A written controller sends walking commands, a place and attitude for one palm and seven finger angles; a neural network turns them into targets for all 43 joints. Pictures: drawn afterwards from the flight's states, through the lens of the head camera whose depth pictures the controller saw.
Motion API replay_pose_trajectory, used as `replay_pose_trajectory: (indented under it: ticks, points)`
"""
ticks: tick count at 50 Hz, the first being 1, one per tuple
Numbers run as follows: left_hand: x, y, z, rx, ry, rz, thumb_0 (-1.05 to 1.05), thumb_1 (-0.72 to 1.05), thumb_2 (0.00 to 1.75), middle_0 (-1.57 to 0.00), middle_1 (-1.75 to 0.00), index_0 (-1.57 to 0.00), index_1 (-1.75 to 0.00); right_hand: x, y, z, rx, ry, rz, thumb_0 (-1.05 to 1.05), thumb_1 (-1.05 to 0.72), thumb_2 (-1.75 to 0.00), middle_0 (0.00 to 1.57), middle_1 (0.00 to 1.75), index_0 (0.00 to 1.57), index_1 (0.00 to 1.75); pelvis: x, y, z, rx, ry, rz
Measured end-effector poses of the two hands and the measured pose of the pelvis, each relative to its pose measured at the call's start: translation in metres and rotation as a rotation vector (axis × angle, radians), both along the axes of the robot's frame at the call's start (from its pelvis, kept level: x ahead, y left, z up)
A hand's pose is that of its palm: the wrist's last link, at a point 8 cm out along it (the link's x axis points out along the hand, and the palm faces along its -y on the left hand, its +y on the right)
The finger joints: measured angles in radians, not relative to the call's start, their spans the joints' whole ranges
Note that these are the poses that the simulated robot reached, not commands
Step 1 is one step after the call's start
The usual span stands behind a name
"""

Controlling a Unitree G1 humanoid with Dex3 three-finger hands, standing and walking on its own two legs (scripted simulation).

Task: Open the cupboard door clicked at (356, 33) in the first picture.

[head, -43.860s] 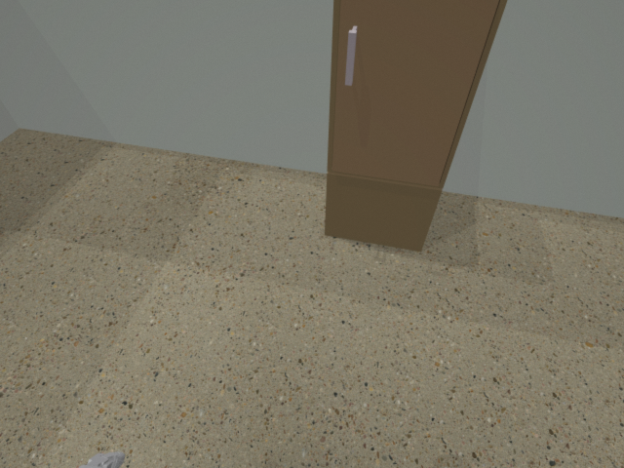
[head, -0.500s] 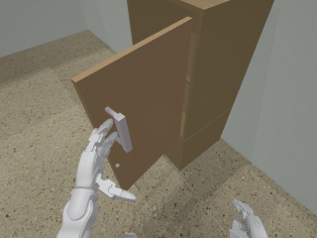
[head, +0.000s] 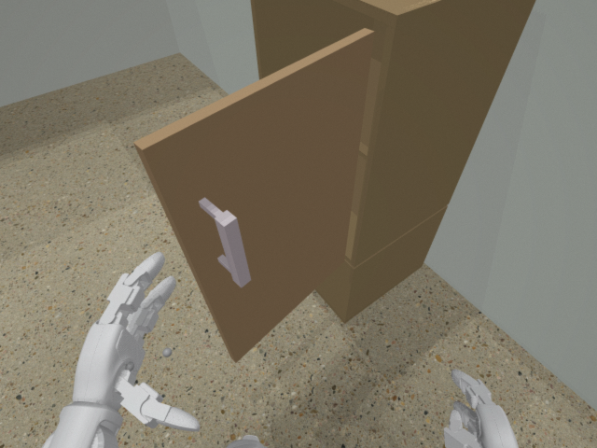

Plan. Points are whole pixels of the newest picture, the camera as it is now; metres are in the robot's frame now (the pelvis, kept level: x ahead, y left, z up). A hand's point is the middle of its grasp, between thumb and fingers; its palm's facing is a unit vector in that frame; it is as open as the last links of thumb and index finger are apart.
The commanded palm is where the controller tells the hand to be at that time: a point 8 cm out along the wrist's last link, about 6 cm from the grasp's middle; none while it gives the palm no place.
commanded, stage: draw the hand back to the body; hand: left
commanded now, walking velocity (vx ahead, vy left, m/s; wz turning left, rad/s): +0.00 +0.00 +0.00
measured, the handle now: (225, 244) +0.36 +0.12 +0.09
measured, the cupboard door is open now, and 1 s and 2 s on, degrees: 99 99 99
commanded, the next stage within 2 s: step back with the hand held close in 1.64 s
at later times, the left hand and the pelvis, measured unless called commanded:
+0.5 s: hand (121, 347) +0.20 +0.19 +0.12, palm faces +0.01 -1.00 -0.06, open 16.3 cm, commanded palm +0.18 +0.26 +0.13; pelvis +0.00 +0.02 +0.01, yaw +0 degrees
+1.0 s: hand (40, 304) +0.22 +0.26 +0.17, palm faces +0.33 -0.87 -0.37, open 12.3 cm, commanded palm +0.18 +0.31 +0.19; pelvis +0.02 +0.03 +0.05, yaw -2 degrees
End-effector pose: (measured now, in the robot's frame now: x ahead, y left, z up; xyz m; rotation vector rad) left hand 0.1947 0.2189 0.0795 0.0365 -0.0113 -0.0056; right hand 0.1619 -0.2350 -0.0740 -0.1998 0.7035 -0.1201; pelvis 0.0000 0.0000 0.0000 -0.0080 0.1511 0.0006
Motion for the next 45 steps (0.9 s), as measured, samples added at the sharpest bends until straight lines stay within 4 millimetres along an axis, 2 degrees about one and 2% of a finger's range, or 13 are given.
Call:
replay_pose_trajectory:
  ticks: [6, 11, 16, 28, 35, 45]
  points:
    - [0.006, 0.003, -0.003, -0.017, -0.01, -0.023, -0.02, -0.51, 0.3, -0.15, -0.3, -0.16, -0.3, -0.005, 0.005, -0.002, -0.008, -0.009, -0.002, 0.01, -0.9, -0.9, 0.2, 0.29, 0.2, 0.3, -0.005, 0.005, -0.003, -0.009, 0.002, 0.0]
    - [0.008, 0.006, 0.012, 0.0, -0.032, -0.028, -0.02, -0.5, 0.3, -0.15, -0.3, -0.16, -0.3, -0.009, 0.014, 0.003, 0.011, -0.025, -0.017, 0.01, -0.9, -0.9, 0.2, 0.29, 0.2, 0.3, -0.005, 0.009, 0.0, -0.011, -0.011, -0.007]
    - [0.001, 0.012, 0.029, 0.012, -0.039, -0.018, -0.02, -0.5, 0.3, -0.15, -0.3, -0.16, -0.3, -0.01, 0.023, 0.01, 0.036, -0.051, -0.018, 0.01, -0.9, -0.9, 0.2, 0.29, 0.2, 0.3, -0.003, 0.014, 0.006, -0.012, -0.027, -0.011]
    - [-0.017, 0.035, 0.053, 0.034, -0.047, 0.019, -0.02, -0.48, 0.3, -0.15, -0.3, -0.16, -0.3, 0.004, 0.032, 0.027, 0.024, -0.113, 0.022, 0.01, -0.9, -0.9, 0.2, 0.3, 0.2, 0.3, -0.003, 0.018, 0.014, -0.018, -0.067, 0.002]
    - [-0.02, 0.052, 0.071, 0.224, 0.001, 0.19, -0.02, -0.35, 0.36, -0.15, -0.3, -0.16, -0.3, 0.01, 0.035, 0.039, -0.007, -0.101, 0.016, 0.01, -0.9, -0.9, 0.2, 0.3, 0.2, 0.3, 0.0, 0.02, 0.029, -0.016, -0.115, -0.009]
    - [-0.014, 0.075, 0.094, 0.329, 0.012, 0.321, -0.01, -0.03, 0.5, -0.17, -0.3, -0.18, -0.3, 0.019, 0.042, 0.049, -0.021, -0.052, 0.022, 0.01, -0.9, -0.9, 0.2, 0.3, 0.2, 0.3, 0.013, 0.027, 0.047, -0.003, -0.17, -0.025]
